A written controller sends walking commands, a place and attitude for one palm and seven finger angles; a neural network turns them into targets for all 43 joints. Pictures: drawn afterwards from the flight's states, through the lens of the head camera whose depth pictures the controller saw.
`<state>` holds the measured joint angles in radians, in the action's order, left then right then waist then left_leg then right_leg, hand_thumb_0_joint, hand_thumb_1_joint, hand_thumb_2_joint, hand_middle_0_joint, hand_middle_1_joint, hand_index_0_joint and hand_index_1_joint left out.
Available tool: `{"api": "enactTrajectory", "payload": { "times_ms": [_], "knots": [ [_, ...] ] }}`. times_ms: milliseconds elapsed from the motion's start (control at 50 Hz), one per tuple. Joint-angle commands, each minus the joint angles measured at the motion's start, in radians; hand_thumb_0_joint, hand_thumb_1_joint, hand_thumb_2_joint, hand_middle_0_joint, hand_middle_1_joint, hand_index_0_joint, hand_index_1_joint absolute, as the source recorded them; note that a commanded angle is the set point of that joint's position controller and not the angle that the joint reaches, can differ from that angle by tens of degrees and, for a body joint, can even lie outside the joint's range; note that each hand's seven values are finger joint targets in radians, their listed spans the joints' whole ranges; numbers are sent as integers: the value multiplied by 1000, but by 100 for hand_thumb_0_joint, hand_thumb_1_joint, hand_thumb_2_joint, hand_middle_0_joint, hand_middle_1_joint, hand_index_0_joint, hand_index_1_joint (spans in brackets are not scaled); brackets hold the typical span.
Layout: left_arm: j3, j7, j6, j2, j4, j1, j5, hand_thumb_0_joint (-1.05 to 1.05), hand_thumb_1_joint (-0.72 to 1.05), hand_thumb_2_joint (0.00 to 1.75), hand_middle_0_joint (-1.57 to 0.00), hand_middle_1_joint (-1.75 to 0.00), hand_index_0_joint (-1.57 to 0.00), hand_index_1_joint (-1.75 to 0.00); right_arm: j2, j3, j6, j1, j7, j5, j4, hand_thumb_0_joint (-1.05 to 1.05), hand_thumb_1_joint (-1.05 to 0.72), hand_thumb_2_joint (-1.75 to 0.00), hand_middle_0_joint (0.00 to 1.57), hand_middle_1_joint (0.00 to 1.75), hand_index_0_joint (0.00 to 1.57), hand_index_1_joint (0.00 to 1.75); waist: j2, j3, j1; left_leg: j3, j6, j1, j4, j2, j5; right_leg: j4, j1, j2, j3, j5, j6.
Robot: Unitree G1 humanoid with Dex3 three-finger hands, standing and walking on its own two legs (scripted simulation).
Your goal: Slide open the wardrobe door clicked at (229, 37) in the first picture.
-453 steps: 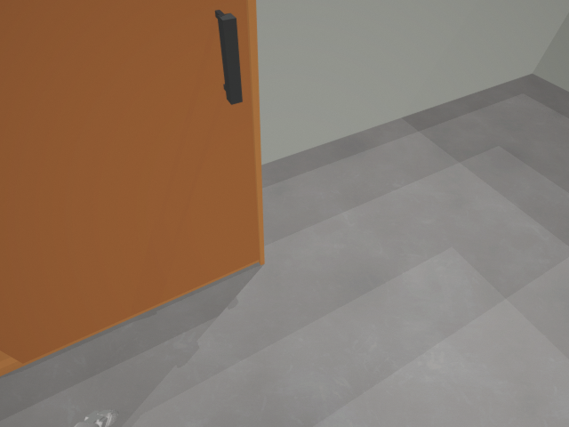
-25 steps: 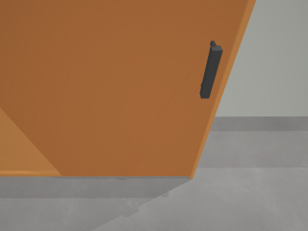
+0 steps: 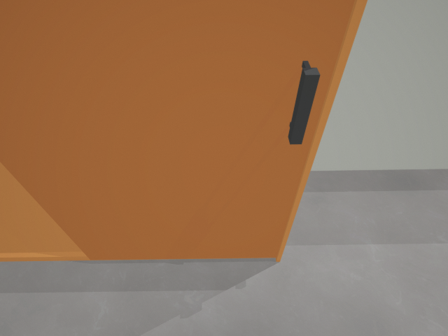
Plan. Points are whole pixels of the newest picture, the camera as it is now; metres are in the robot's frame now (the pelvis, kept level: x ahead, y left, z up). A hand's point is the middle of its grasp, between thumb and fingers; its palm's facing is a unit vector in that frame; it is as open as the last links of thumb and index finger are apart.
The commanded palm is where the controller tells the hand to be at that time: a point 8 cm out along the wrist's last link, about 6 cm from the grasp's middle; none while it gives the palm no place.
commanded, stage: look again from close up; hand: right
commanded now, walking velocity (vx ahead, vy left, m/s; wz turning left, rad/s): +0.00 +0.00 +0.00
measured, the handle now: (300, 103) +0.55 -0.14 +0.13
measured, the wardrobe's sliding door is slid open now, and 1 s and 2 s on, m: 0.00 0.00 0.00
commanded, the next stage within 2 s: shuffle to correct the standing spot in 0.24 s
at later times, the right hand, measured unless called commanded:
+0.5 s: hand out of the picture -0.03 -0.16 -0.18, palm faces +0.07 +0.99 -0.14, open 7.4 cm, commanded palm none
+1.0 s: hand out of the picture +0.09 -0.19 -0.18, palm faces +0.05 +0.98 -0.22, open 7.3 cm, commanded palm none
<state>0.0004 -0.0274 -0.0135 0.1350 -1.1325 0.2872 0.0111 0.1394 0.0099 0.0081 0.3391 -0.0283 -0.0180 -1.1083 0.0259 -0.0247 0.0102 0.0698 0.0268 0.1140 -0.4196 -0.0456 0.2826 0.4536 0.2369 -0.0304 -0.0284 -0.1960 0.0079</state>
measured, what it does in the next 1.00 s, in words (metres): steps on the spot: left foot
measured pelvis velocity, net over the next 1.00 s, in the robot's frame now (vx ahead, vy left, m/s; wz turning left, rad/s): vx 0.08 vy -0.01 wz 0.00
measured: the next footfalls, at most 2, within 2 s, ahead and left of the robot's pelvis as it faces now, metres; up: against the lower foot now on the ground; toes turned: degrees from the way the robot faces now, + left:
left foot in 0.88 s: +0.09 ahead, +0.10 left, +0.00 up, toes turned +3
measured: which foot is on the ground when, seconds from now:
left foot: down 0.00-0.70, up 0.72-0.86, down 0.88-1.00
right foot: down 0.00-1.00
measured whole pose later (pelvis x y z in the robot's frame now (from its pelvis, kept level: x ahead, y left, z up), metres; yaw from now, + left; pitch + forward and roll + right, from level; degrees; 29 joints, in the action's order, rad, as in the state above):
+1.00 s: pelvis +0.08 -0.01 -0.01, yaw +0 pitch +1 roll -1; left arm 0.01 -0.04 -0.01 0.08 -1.14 0.34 0.01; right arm 0.15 0.04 0.02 0.27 -0.04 -0.02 -1.07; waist 0.01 -0.04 -0.01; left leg 0.10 -0.01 0.22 -0.54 -0.05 0.33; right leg 0.50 0.18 0.01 -0.04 -0.33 -0.01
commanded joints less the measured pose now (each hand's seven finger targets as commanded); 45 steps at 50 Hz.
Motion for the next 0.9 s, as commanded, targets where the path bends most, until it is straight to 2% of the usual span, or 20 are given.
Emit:
{"api": "enactTrajectory", "payload": {
  "times_ms": [0, 140, 300, 360, 420, 480, 560, 600, 640, 660, 680, 700, 720, 740, 760, 780, 820, 840, 860, 880],
  "knots": [
    [13, -5, -9, 95, 34, 49, 0, 0, 90, 90, -20, -30, -20, -30, 83, 11, 10, 92, -8, 2, 11, 0, -90, -90, 20, 30, 20, 30, -18, -84, 4, -54, -37, 97, 101, -66, -38, -86, 1, -63, 64, 65, -17],
    [14, -6, -15, 96, 36, 56, -1, 0, 90, 90, -20, -30, -20, -30, 84, 12, 11, 94, -8, 1, 11, 0, -90, -90, 20, 30, 20, 30, -16, -39, 6, -50, -36, 70, 87, -68, -78, -77, -14, -68, 70, 116, -21],
    [15, -6, -11, 97, 34, 53, 0, 0, 90, 90, -20, -30, -20, -30, 78, 11, 8, 93, -7, 1, 6, 0, -90, -90, 20, 30, 20, 30, -23, -71, 5, -51, -35, 95, 91, -65, -32, -89, 3, -64, 73, 54, -19],
    [11, -5, -8, 80, 28, 67, 2, 0, 90, 90, -20, -30, -20, -30, 67, 10, 8, 111, -7, 1, -3, 0, -90, -90, 20, 30, 20, 30, -13, -39, 5, -49, -36, 78, 90, -70, 3, -75, -5, -56, 61, 17, -16],
    [17, 1, 2, 80, 30, 83, 6, 0, 90, 90, -20, -30, -20, -30, 80, 21, 2, 114, -3, -6, 0, 0, -90, -90, 20, 30, 20, 30, 2, -79, 7, -56, -52, 111, 83, -77, 175, -58, 46, -40, 52, -158, -19],
    [19, 5, 4, 73, 47, 78, 10, 0, 90, 90, -20, -30, -20, -30, 87, 31, -1, 127, 1, -6, 2, 0, -90, -90, 20, 30, 20, 30, 21, -132, 14, -84, -70, 146, 95, -98, 276, -7, 102, -19, 30, -216, -20],
    [20, 10, -3, 48, 67, 87, 11, 0, 90, 90, -20, -30, -20, -30, 103, 46, 2, 142, 1, -7, 2, 0, -90, -90, 20, 30, 20, 30, 83, -165, 16, -128, -104, 133, 107, -147, 297, 105, 157, 3, -22, -168, -21],
    [22, 11, -10, 45, 72, 101, 11, 0, 90, 90, -20, -30, -20, -30, 103, 51, 6, 141, 2, -8, 3, 0, -90, -90, 20, 30, 20, 30, 63, -159, 5, -110, -105, 142, 75, -152, 253, 118, 128, -1, -29, -129, -25],
    [24, 10, -19, 63, 59, 146, 9, 0, 90, 90, -20, -30, -20, -30, 88, 51, 6, 127, 5, -9, 11, 0, -90, -90, 20, 30, 20, 30, -29, -150, -12, -31, -83, 163, -37, -99, 179, 54, 69, -32, 21, -57, -41],
    [29, 5, -23, 94, 40, 194, 10, 0, 90, 90, -20, -30, -20, -30, 66, 47, 6, 119, 6, -11, 16, 0, -90, -90, 20, 30, 20, 30, -136, -131, -28, 33, -64, 205, -148, -50, 147, -15, 5, -89, 114, -26, -68],
    [36, -2, -26, 131, 18, 253, 12, 0, 90, 90, -20, -30, -20, -30, 39, 41, 8, 109, 7, -10, 28, 0, -90, -90, 20, 30, 20, 30, -261, -94, -45, 92, -45, 277, -309, 1, 165, -107, -78, -178, 269, 12, -129],
    [37, -12, -25, 137, 9, 292, 14, 0, 90, 90, -20, -30, -20, -30, 22, 31, 12, 59, 4, -12, 54, 0, -90, -90, 20, 30, 20, 30, -286, -107, -61, 74, -41, 406, -433, 26, 271, -160, -157, -242, 380, 139, -197],
    [30, -20, -27, 120, 5, 296, 15, 0, 90, 90, -20, -30, -20, -30, 19, 26, 16, 15, 0, -12, 68, 0, -90, -90, 20, 30, 20, 30, -241, -116, -64, 28, -45, 463, -498, 0, 321, -142, -190, -276, 395, 367, -242],
    [21, -25, -30, 100, 2, 264, 15, 0, 90, 90, -20, -30, -20, -30, 11, 27, 18, 1, -1, -6, 66, 0, -90, -90, 20, 30, 20, 30, -176, -105, -48, -10, -43, 423, -480, -26, 310, -110, -159, -281, 352, 549, -252],
    [16, -28, -31, 96, 7, 222, 14, 0, 90, 90, -20, -30, -20, -30, -3, 25, 18, 13, -2, 1, 58, 0, -90, -90, 20, 30, 20, 30, -137, -76, -25, -28, -35, 344, -394, -36, 286, -84, -131, -257, 286, 644, -237],
    [14, -32, -31, 95, 16, 175, 11, 0, 90, 90, -20, -30, -20, -30, -15, 23, 13, 47, -3, 5, 41, 0, -90, -90, 20, 30, 20, 30, -128, -37, -1, -27, -27, 239, -269, -38, 215, -64, -101, -218, 218, 670, -206],
    [12, -34, -32, 84, 28, 110, -2, 0, 90, 90, -20, -30, -20, -30, 13, 25, 21, 135, -5, 5, 10, 0, -90, -90, 20, 30, 20, 30, -70, 25, 43, -18, -18, 30, 24, -39, -146, 12, -57, -133, 118, 561, -110],
    [15, -29, -37, 76, 37, 113, -12, 0, 90, 90, -20, -30, -20, -30, 74, 30, 32, 133, -9, 3, 9, 0, -90, -90, 20, 30, 20, 30, -4, 58, 27, -71, -35, -71, 8, -96, -363, 16, 5, -95, 77, 374, -59],
    [17, -23, -39, 59, 41, 114, -14, 0, 90, 90, -20, -30, -20, -30, 99, 31, 33, 115, -11, 5, 13, 0, -90, -90, 20, 30, 20, 30, 32, 61, 20, -97, -59, -102, -28, -154, -536, -20, 50, -59, 57, 194, -34],
    [22, -22, -31, 50, 42, 98, -10, 0, 90, 90, -20, -30, -20, -30, 101, 31, 27, 88, -10, 6, 24, 0, -90, -90, 20, 30, 20, 30, 33, 14, 14, -86, -71, -62, -59, -169, -607, -33, 56, -47, 43, 152, -21]
  ]
}}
